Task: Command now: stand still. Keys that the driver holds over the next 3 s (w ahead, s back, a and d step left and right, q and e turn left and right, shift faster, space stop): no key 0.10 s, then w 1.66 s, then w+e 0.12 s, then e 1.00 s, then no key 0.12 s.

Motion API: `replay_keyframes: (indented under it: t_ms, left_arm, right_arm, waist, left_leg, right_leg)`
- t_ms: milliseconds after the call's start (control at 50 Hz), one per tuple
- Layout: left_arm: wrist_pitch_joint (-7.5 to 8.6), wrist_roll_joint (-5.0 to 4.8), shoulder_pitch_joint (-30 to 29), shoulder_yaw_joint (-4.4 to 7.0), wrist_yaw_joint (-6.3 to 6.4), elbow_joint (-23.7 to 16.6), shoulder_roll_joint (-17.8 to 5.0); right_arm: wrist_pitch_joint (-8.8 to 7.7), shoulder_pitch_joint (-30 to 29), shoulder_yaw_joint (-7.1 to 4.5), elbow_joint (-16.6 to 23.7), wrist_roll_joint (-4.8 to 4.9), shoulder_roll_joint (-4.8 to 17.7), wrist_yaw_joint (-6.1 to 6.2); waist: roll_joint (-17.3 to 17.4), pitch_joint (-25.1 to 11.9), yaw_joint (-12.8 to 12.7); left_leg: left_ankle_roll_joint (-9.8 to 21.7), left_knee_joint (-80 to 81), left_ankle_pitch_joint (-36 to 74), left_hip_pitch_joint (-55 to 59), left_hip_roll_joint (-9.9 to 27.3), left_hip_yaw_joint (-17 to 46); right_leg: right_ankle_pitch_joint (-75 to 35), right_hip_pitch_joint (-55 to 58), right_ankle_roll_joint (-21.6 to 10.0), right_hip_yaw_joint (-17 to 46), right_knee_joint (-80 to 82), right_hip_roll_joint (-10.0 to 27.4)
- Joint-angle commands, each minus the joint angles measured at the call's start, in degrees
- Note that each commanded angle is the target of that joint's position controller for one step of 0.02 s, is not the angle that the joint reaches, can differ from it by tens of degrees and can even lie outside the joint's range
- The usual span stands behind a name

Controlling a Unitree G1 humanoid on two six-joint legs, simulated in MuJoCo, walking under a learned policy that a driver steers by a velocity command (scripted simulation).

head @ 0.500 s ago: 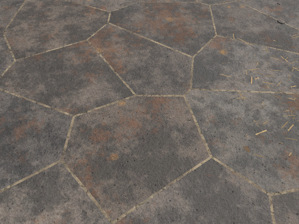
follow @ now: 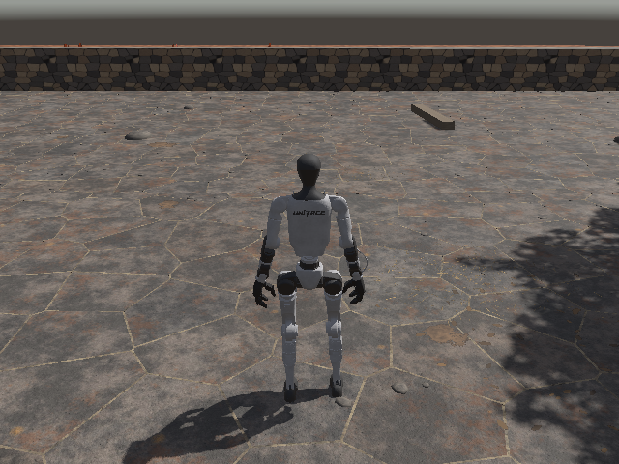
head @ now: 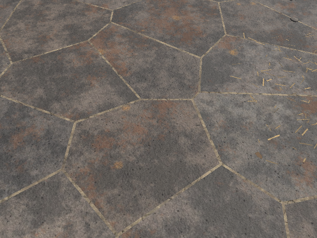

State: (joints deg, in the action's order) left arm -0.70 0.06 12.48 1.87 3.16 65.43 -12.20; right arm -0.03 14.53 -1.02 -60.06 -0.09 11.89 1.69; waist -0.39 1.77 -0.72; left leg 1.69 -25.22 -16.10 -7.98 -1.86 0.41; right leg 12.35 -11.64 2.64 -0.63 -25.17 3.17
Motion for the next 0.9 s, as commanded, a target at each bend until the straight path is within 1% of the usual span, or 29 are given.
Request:
replay_keyframes:
  t_ms: [20, 100, 120, 160, 180, 200, 220, 260, 300, 320, 360, 380, 400, 420, 440, 460, 480, 500, 520, 560, 600, 660, 720, 780, 820, 840, 860, 880, 900]
  left_arm:
    - [0.29, -0.02, 2.44, 0.78, 0.22, -0.95, -5.67]
    - [0.29, -0.06, 3.2, 0.7, 0.27, -0.83, -5.33]
    - [0.22, -0.07, 4.27, 0.56, 0.31, -0.31, -4.65]
    - [0.21, -0.63, 3.79, 0.74, 0.49, -0.67, -4.54]
    - [0.61, -0.59, 2.26, 0.77, 0.41, -1.65, -4.44]
    - [1.37, -0.57, 0.42, 0.57, 0.04, -2.9, -3.58]
    - [2.34, -0.72, -0.89, 0.35, -0.56, -3.97, -2.91]
    - [4.1, -1.76, -2.36, 0.75, -1.8, -5.63, -3.98]
    - [5.6, -2.18, -2.08, 1.01, -2.67, -6.39, -4.63]
    - [6.08, -2.08, -1.1, 1.16, -2.94, -6.04, -4.37]
    - [6.14, -1.73, 8.44, 1.85, -3.17, -1.75, -3.54]
    - [5.73, -1.45, 13.93, 2.47, -3.09, 0.23, -4.15]
    - [5.65, -1.16, 20.88, 3.47, -2.68, 0.98, -7.59]
    - [6.2, -1.04, 26.66, 4.23, -3.16, 0.93, -13.97]
    - [7.13, -0.2, 22.43, 2.95, -3.4, 0.43, -10.96]
    - [7.77, -0.36, 16.35, 2.1, -3.6, -1.7, -8.3]
    - [7.96, -0.34, 11.98, 1.46, -4.03, -3.3, -6.95]
    - [7.9, -0.26, 9.78, 1.0, -4.38, -4.28, -6.21]
    - [7.59, -0.09, 9.94, 0.49, -4.41, -4.43, -4.72]
    - [7.01, 0.16, 13.61, 0.17, -3.86, -3.7, -4.45]
    - [6.62, 0.31, 15.5, 0.27, -3.06, -3.65, -5.88]
    - [6.13, 0.37, 15.73, 0.38, -2.18, -4.65, -7.0]
    - [6.07, -0.18, 18.49, 0.72, -1.88, -4.21, -7.46]
    - [5.65, -0.72, 19.28, 1.27, -1.82, -3.73, -7.61]
    - [5.21, -0.54, 17.82, 1.89, -1.76, -4.3, -8.84]
    - [4.82, -0.33, 17.1, 2.27, -1.72, -4.67, -9.72]
    - [4.22, -0.03, 15.99, 2.36, -1.76, -5.1, -9.85]
    - [4.05, 0.23, 14.64, 2.02, -1.94, -6.11, -9.36]
    - [4.78, 0.63, 19.94, 0.27, -2.77, -7.46, -3.09]
  right_arm:
    - [-0.36, 2.38, -0.92, 0.86, 0.03, 5.81, 0.15]
    - [-0.34, 2.82, -0.8, 0.23, 0.06, 5.53, 0.16]
    - [-0.25, 3.78, -0.75, -0.35, 0.08, 5.25, 0.26]
    - [0.05, 4.13, -1.68, -0.17, 0.88, 7.83, 0.64]
    - [-0.08, 5.1, -2.14, 0.09, 1.16, 9.13, 0.68]
    - [-0.54, 6.82, -2.8, 0.06, 1.45, 10.94, 0.61]
    - [-1.18, 7.64, -3.47, 0.07, 1.61, 12.41, 0.59]
    - [-2.72, 6.99, -3.37, 0.72, 1.08, 10.66, 0.42]
    - [-3.51, 4.49, -3.28, 2.0, 2.0, 9.65, 0.25]
    - [-3.47, 3.14, -3.37, 2.45, 2.33, 10.0, 0.15]
    - [-2.8, 1.32, -3.44, 2.9, 2.44, 10.68, -0.21]
    - [-2.88, 0.9, -3.06, 3.28, 2.12, 9.78, -0.32]
    - [-3.29, -0.54, -1.88, 4.11, 1.4, 5.91, -0.71]
    - [-4.46, -0.17, -1.18, 6.41, 1.32, 2.41, -0.58]
    - [-5.35, -0.6, -1.67, 6.67, 2.69, 4.56, -0.73]
    - [-6.09, -2.44, -1.85, 7.3, 3.45, 5.93, -1.22]
    - [-6.46, -2.4, -2.12, 6.8, 3.04, 6.64, -1.41]
    - [-6.66, -2.77, -2.65, 6.5, 2.23, 7.48, -1.38]
    - [-6.49, -3.0, -3.11, 6.3, 1.76, 8.03, -1.61]
    - [-5.78, -3.76, -3.06, 6.06, 1.46, 6.19, -2.17]
    - [-5.22, -7.87, -2.73, 7.67, 1.22, 4.71, -2.31]
    - [-5.26, -16.57, -1.86, 10.95, 1.39, 3.17, -2.62]
    - [-5.37, -22.0, -1.45, 12.75, 1.77, 3.42, -3.35]
    - [-5.86, -25.21, -1.35, 14.66, 2.0, 4.13, -4.29]
    - [-6.27, -23.0, -2.12, 14.74, 1.95, 6.09, -4.67]
    - [-6.3, -19.16, -2.95, 13.89, 1.9, 7.79, -4.54]
    - [-6.22, -10.69, -4.25, 11.5, 2.02, 10.09, -4.21]
    - [-5.9, -0.36, -5.5, 8.58, 1.93, 12.6, -3.66]
    - [-5.6, 9.53, -6.83, 6.75, 0.13, 17.98, -3.12]
  waist:
    - [0.5, 0.75, 0.1]
    - [0.45, 0.91, 0.17]
    - [0.84, -0.38, 0.23]
    - [3.49, 2.12, 1.03]
    - [5.62, 4.64, 1.93]
    - [8.9, 6.56, 3.04]
    - [11.06, 8.29, 3.67]
    - [9.92, 9.64, 3.23]
    - [7.14, 7.93, 1.73]
    - [6.53, 6.46, 0.75]
    - [5.16, 2.76, -3.53]
    - [2.97, 1.41, -5.6]
    - [-7.81, -0.89, -8.29]
    - [-20.45, -4.02, -7.97]
    - [-12.93, -1.07, -5.3]
    - [-7.74, 3.86, -3.41]
    - [-5.04, 5.02, -1.9]
    - [-3.84, 5.3, -1.01]
    - [-4.33, 4.89, -0.65]
    - [-5.06, 3.82, -0.98]
    - [-3.8, 4.18, -1.41]
    - [-3.45, 5.57, -2.81]
    - [-3.96, 6.86, -3.83]
    - [-3.95, 7.58, -3.06]
    - [-5.17, 4.49, -0.43]
    - [-6.76, 0.96, 1.85]
    - [-7.69, -4.33, 6.2]
    - [-7.45, -10.33, 10.89]
    - [4.0, -21.07, 9.58]
  left_leg:
    - [0.74, 5.55, 10.34, -4.36, 3.04, 2.69]
    - [0.71, 5.54, 10.33, -4.43, 2.98, 2.56]
    - [0.96, 6.12, 4.2, -3.9, 2.58, 2.31]
    - [3.65, 8.35, -18.69, -6.24, 3.71, 5.32]
    - [5.82, 11.31, -27.74, -7.17, 7.14, 10.21]
    - [8.73, 14.94, -32.99, -6.48, 12.33, 17.44]
    - [11.87, 17.57, -33.39, -7.23, 17.37, 24.24]
    - [13.99, 18.17, -26.16, -2.22, 21.37, 28.32]
    - [11.26, 16.19, -17.58, 1.14, 19.4, 22.67]
    - [9.69, 14.81, -13.8, -0.59, 16.8, 18.09]
    - [7.64, 8.89, -10.22, -11.53, 11.17, 10.05]
    - [6.42, 2.68, -5.51, -16.18, 8.53, 7.12]
    - [2.68, -16.25, -2.35, -22.68, 3.33, 0.17]
    - [0.58, -33.67, -15.22, -34.54, -2.98, -1.44]
    - [1.78, -44.37, -14.94, -38.9, 0.85, 5.03]
    - [3.37, -47.19, -8.67, -42.53, 4.2, 5.82]
    - [3.94, -46.09, -2.71, -41.76, 6.5, 4.58]
    - [3.95, -42.64, 1.75, -40.04, 8.0, 4.1]
    - [3.58, -39.5, 4.51, -37.01, 8.88, 3.22]
    - [2.11, -36.06, 7.43, -35.19, 8.73, 0.72]
    - [0.5, -31.01, 10.16, -36.69, 8.44, -0.52]
    - [-0.63, -17.82, 16.44, -33.64, 6.73, -2.28]
    - [-0.17, -10.06, 20.02, -30.53, 5.12, -3.5]
    - [1.84, -5.6, 19.03, -30.39, 4.7, -2.77]
    - [3.64, -4.43, 15.71, -25.35, 2.85, -3.54]
    - [4.62, -5.14, 13.54, -19.82, 1.0, -4.59]
    - [6.12, -5.08, 12.85, -9.49, -0.97, -5.83]
    - [8.4, -5.99, 13.86, 6.78, 1.83, -2.58]
    - [16.9, -5.91, 6.62, 31.39, 17.72, 21.27]
  right_leg:
    - [-6.73, 2.19, -1.16, -0.08, 2.55, -0.11]
    - [-6.77, 2.09, -1.21, -0.09, 2.5, -0.18]
    - [-2.06, 2.5, -1.25, -1.15, 1.97, -1.05]
    - [12.86, -1.99, -1.94, -4.7, -3.84, -4.18]
    - [16.17, -6.84, -2.28, -5.52, -8.16, -4.79]
    - [14.96, -11.76, -2.79, -5.44, -14.02, -4.71]
    - [13.35, -14.68, -3.82, -2.78, -19.88, -2.37]
    - [17.73, -23.6, -5.79, 1.65, -27.3, 1.36]
    - [16.62, -22.91, -7.13, 2.15, -19.96, 2.9]
    - [13.79, -17.06, -7.08, 0.06, -13.85, 1.69]
    - [1.13, 4.08, -5.37, -6.39, -4.41, -4.22]
    - [0.21, 11.93, -4.81, -5.66, -3.36, -5.12]
    - [6.71, 18.73, -7.64, 8.96, 3.87, 4.8]
    - [14.21, 24.51, -16.28, 36.92, 14.62, 18.31]
    - [23.17, 20.29, -18.89, 43.38, 16.76, 21.43]
    - [23.77, 16.54, -17.26, 36.97, 16.68, 19.77]
    - [18.51, 14.06, -15.14, 29.42, 17.01, 16.67]
    - [10.47, 12.27, -13.38, 23.35, 17.42, 14.28]
    - [2.91, 11.09, -11.75, 17.42, 17.66, 11.6]
    - [-9.48, 11.43, -11.36, 11.06, 17.45, 9.13]
    - [-16.84, 11.62, -12.18, 8.33, 17.86, 8.81]
    - [-17.62, 8.59, -11.87, 4.9, 19.74, 7.41]
    - [-16.97, 9.58, -12.06, 3.47, 20.99, 8.11]
    - [-21.88, 15.28, -11.78, 2.62, 18.86, 10.42]
    - [-36.0, 19.23, -10.87, 1.86, 13.62, 11.46]
    - [-46.89, 20.79, -10.28, 1.57, 8.58, 11.6]
    - [-54.93, 19.88, -9.25, 0.23, -1.16, 10.28]
    - [-50.75, 10.8, -7.57, -0.46, -14.19, 8.26]
    - [-24.69, -11.73, -4.39, -1.5, -37.23, 0.46]
